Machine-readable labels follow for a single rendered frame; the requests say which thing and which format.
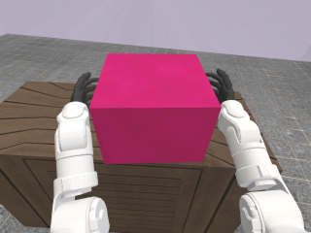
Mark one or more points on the right robot forearm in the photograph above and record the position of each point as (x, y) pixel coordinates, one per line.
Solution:
(254, 169)

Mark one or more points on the pedestal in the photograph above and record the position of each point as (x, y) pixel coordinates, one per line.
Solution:
(166, 197)

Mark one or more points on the robot left upper arm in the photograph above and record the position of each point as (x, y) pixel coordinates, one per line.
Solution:
(87, 215)

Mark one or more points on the left robot forearm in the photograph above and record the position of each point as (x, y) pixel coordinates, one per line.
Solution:
(73, 148)

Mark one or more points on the carton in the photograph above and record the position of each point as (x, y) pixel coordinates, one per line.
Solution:
(153, 108)

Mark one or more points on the left robot hand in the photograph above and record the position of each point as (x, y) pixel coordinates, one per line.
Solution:
(81, 89)

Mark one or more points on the right robot hand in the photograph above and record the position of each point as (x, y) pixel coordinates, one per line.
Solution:
(223, 91)

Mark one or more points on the robot right upper arm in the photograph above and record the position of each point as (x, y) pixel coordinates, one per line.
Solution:
(270, 211)

